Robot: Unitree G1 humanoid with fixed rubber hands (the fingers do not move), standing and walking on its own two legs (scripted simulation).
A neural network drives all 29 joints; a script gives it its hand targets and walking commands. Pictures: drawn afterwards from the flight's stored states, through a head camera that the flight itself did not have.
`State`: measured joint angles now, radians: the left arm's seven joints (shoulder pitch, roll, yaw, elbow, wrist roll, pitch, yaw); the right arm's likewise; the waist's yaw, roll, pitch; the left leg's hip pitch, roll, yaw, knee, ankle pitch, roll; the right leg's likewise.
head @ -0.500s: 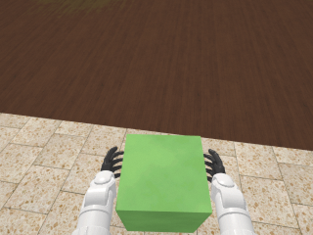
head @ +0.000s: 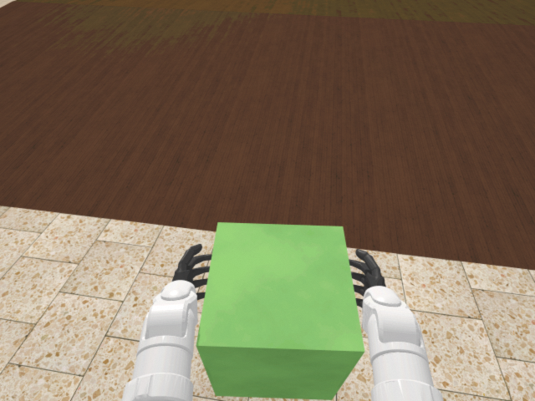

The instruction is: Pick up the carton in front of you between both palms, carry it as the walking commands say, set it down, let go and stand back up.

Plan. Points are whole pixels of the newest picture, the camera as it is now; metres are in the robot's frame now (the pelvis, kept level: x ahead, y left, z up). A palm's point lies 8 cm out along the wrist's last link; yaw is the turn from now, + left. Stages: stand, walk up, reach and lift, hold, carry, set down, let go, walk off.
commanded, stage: reach and lift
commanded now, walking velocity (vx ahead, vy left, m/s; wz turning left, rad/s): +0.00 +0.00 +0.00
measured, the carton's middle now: (276, 314) +0.30 +0.00 -0.05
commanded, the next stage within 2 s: hold in 0.64 s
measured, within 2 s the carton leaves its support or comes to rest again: neither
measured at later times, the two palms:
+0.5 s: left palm (183, 283) +0.30 +0.15 +0.04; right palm (373, 288) +0.30 -0.15 +0.04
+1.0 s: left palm (179, 283) +0.29 +0.15 +0.05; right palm (377, 289) +0.29 -0.15 +0.05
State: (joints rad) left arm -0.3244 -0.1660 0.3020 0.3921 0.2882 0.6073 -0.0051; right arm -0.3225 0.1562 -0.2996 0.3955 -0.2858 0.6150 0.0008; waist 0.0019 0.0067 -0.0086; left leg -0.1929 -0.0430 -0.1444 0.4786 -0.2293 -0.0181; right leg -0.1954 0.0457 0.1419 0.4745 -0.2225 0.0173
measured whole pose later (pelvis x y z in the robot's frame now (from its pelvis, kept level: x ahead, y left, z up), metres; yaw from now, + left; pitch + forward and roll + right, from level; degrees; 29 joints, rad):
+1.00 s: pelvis +0.01 +0.00 +0.01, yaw +0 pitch -7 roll +0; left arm -0.27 -0.15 0.23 0.24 0.27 0.76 -0.01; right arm -0.26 0.15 -0.23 0.24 -0.27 0.77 0.00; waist 0.00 0.00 0.01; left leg -0.06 -0.03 -0.14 0.38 -0.20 -0.01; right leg -0.06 0.04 0.14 0.37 -0.19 0.01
